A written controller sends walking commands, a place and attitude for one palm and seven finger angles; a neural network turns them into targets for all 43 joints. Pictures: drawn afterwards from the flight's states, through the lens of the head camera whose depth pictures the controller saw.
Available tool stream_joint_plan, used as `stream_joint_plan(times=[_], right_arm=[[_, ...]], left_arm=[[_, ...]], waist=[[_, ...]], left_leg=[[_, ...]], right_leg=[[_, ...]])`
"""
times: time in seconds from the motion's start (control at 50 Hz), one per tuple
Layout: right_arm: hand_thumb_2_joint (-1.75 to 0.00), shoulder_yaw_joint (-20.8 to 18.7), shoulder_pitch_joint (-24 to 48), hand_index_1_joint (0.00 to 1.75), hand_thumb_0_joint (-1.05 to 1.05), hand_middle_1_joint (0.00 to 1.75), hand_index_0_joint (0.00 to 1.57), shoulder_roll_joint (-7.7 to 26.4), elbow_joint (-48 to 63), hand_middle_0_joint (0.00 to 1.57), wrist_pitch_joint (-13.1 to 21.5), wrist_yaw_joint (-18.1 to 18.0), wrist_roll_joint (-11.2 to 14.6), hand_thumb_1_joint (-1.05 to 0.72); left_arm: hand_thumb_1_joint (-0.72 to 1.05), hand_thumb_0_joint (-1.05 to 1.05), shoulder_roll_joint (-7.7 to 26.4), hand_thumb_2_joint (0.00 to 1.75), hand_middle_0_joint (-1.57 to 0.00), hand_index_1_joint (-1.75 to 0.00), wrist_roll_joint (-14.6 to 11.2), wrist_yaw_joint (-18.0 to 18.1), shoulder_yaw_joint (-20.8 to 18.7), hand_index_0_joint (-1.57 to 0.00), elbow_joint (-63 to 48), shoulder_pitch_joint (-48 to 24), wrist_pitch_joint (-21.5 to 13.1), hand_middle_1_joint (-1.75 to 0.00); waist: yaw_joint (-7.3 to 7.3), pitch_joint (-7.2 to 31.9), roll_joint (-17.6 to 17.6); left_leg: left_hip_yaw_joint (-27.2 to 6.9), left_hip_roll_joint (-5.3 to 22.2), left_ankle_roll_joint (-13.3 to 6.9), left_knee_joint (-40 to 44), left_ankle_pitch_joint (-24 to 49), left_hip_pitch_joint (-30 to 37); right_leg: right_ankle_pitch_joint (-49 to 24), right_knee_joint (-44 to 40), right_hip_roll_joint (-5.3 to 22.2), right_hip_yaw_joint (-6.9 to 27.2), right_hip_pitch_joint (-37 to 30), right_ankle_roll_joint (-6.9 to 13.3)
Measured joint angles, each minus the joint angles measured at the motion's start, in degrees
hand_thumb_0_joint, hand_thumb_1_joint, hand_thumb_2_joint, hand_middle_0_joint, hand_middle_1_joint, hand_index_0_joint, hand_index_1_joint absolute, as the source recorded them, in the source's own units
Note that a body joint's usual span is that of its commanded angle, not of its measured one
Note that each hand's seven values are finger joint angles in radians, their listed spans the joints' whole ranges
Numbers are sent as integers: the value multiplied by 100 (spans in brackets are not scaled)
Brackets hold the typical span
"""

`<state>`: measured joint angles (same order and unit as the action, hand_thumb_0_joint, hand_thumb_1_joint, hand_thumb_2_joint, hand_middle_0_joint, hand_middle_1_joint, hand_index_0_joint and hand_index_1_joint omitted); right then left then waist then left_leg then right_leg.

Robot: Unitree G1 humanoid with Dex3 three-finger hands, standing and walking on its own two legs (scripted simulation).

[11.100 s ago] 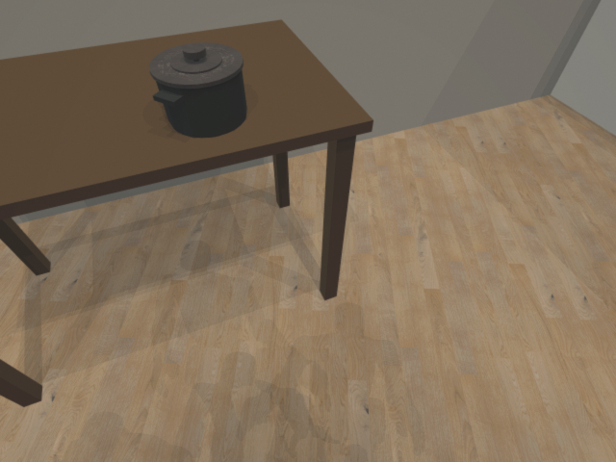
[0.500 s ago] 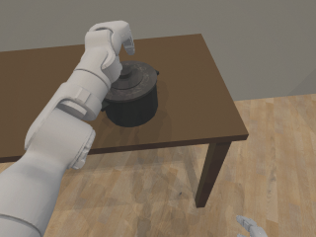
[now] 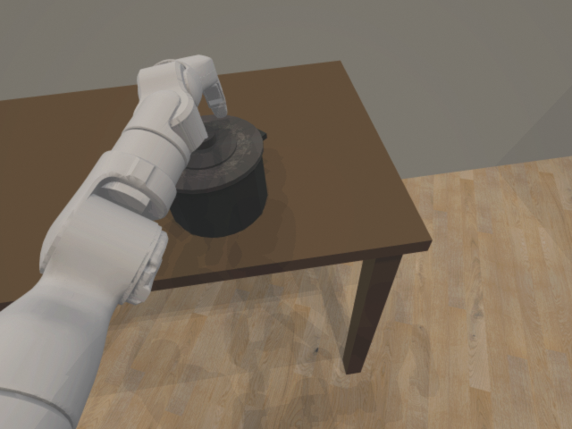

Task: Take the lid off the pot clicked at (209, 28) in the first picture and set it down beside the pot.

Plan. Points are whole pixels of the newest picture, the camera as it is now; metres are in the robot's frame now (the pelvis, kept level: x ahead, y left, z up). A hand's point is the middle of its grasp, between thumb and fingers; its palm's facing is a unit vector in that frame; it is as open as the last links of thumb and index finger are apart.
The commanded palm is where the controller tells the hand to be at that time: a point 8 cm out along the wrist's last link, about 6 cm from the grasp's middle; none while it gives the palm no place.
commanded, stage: lower the open fingers around the knob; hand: left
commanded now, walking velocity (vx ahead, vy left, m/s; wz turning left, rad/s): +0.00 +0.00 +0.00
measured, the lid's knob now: (201, 137) +0.51 +0.11 +0.16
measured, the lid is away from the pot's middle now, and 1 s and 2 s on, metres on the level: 0.00 0.00 0.00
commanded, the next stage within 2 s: close the fingers and squeeze the knob in 1.90 s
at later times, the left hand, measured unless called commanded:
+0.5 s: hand (197, 139) +0.46 +0.10 +0.18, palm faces -0.35 -0.10 -0.93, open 9.8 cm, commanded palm +0.46 +0.11 +0.24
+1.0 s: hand (197, 134) +0.47 +0.11 +0.19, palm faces -0.37 -0.12 -0.92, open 9.8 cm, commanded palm +0.47 +0.12 +0.23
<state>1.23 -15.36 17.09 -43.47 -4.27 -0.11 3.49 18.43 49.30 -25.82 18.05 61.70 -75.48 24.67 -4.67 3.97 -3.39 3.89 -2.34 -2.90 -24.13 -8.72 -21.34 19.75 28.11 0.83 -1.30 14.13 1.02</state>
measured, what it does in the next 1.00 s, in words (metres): stands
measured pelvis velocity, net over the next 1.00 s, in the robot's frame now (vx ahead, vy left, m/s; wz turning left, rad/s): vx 0.00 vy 0.00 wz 0.00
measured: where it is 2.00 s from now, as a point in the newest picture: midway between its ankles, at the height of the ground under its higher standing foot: outside the picture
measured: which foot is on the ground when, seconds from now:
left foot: down 0.00-1.00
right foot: down 0.00-1.00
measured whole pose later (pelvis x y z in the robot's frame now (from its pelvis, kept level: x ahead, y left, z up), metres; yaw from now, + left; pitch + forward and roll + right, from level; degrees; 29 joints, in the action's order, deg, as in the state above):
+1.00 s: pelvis +0.00 +0.00 +0.00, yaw +0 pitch +6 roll +1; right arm 1.8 -14.3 17.0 -43.7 -6.8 -1.3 3.5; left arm 18.4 49.7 -24.8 19.2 67.0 -76.1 24.5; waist -6.1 4.3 -2.9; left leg 3.3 -1.7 -2.6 -25.6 -8.9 -23.3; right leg 19.7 28.9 0.1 -1.7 15.7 1.4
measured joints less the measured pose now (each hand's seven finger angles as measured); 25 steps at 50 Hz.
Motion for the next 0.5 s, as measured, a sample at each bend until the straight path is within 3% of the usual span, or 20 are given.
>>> stream_joint_plan(times=[0.08,0.5], right_arm=[[-90,-10,70,30,1,30,20,-8,47,20,17,12,-16,-91],[-90,63,471,30,0,30,20,-115,125,20,-199,-18,-8,-90]], left_arm=[[-36,0,-22,171,-90,-9,17,-4,-93,-90,-108,151,-75,-8],[-36,0,-254,171,-87,-9,-20,139,304,-90,35,212,47,-8]], waist=[[18,20,1],[110,31,-6]], left_leg=[[6,5,4,-23,-24,8],[-118,-15,33,-119,-26,-100]], right_leg=[[15,10,-4,8,-11,4],[62,97,1,-115,48,33]])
